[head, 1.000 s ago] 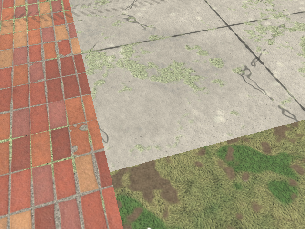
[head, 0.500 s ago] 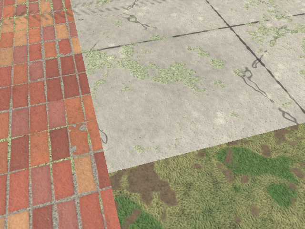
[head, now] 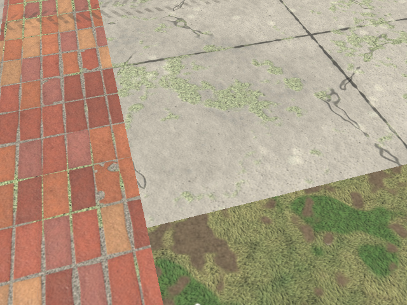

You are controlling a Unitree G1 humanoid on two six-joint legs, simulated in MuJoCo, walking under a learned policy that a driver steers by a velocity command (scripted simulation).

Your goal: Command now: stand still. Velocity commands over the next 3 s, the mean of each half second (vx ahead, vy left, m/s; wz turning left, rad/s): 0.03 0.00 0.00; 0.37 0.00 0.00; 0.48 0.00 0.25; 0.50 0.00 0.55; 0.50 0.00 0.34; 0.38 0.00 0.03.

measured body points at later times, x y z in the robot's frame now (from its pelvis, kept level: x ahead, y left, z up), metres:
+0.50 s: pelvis +0.01 +0.00 +0.00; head +0.01 +0.01 +0.45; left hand -0.03 +0.24 -0.16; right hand +0.03 -0.24 -0.16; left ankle +0.04 +0.13 -0.73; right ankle -0.05 -0.12 -0.73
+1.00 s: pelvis +0.20 +0.01 +0.00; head +0.23 +0.01 +0.45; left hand +0.41 +0.23 -0.11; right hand +0.09 -0.22 -0.14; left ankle +0.04 +0.12 -0.74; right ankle +0.38 -0.13 -0.70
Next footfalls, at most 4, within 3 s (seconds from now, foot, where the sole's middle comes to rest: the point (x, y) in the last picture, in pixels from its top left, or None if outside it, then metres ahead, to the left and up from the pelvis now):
1.08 right None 0.45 -0.12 -0.77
1.68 left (175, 241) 0.74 0.13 -0.77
2.16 right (195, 168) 1.08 0.06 -0.77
2.66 left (105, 153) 1.16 0.45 -0.77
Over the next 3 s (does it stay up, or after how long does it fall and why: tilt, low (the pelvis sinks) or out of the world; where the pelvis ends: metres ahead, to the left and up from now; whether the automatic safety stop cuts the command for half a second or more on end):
stays up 1.19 0.34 0.01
